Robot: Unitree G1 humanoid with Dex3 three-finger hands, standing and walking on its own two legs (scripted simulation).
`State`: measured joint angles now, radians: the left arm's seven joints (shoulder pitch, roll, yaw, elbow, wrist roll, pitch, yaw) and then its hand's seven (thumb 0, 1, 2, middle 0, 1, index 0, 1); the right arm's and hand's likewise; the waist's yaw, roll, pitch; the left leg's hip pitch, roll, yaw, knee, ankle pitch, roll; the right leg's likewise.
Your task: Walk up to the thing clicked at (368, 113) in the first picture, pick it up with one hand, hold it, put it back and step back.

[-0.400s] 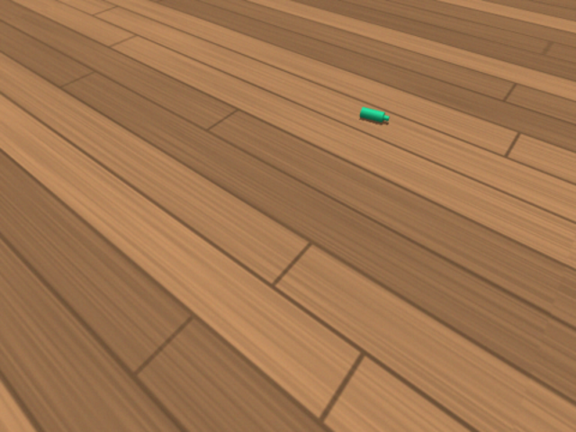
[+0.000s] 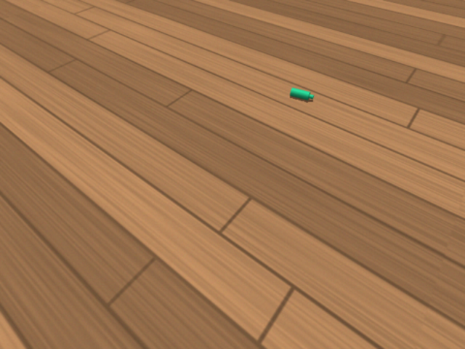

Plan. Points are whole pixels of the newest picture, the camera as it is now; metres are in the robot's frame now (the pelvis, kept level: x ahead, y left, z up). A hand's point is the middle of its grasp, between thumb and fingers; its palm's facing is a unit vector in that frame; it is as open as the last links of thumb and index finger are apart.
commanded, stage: stand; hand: left
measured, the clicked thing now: (302, 94) +1.87 -0.46 -0.75
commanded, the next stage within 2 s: walk up in 0.72 s
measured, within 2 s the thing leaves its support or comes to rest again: neither
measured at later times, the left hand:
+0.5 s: hand out of the picture +0.07 +0.25 -0.16, palm faces -0.03 -0.94 -0.34, open 7.3 cm
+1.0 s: hand (119, 339) +0.16 +0.23 -0.13, palm faces -0.17 -0.91 -0.38, open 7.4 cm
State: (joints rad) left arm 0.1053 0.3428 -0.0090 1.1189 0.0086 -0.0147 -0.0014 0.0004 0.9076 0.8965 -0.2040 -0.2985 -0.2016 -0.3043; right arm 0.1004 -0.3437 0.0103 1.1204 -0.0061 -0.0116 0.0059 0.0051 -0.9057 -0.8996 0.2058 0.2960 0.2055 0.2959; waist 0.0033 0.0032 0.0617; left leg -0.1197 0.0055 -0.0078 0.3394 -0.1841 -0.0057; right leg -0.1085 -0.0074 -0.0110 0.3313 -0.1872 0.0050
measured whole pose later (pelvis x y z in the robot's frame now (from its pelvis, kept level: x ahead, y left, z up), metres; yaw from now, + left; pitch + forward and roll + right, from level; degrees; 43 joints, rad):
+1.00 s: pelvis +0.04 -0.05 -0.01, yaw -10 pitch -2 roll +1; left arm 0.21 0.46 0.10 0.99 0.03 0.01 -0.14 0.00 0.91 0.90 -0.20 -0.30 -0.20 -0.30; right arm 0.24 -0.46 -0.10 0.99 -0.06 -0.07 0.05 0.01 -0.90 -0.90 0.21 0.30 0.21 0.30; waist 0.00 0.01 0.02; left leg -0.03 0.11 0.15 0.40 -0.33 -0.02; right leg -0.44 -0.12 -0.01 0.72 -0.32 0.00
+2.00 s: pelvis +0.51 -0.24 -0.03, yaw -23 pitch -2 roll +1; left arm 0.14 0.42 0.06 0.85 0.00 -0.09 -0.07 0.00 0.91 0.90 -0.20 -0.30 -0.20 -0.30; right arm 0.36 -0.44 -0.05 0.92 -0.01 -0.04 0.05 0.01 -0.91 -0.90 0.21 0.30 0.21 0.30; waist -0.04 0.04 0.08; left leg -0.17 0.09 0.07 0.96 -0.49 0.01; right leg -0.42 -0.02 -0.06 0.67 -0.21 -0.04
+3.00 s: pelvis +0.93 -0.38 -0.02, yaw -24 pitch -3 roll +0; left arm 0.22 0.37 0.03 0.86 0.00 -0.10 -0.04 0.00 0.91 0.90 -0.21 -0.30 -0.20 -0.30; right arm 0.30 -0.43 -0.04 0.89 0.00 -0.03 0.05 0.01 -0.91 -0.90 0.21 0.30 0.20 0.30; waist 0.00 0.07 0.09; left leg -0.40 0.04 -0.01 1.05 -0.39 0.03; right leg -0.29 -0.04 -0.08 0.54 -0.20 -0.03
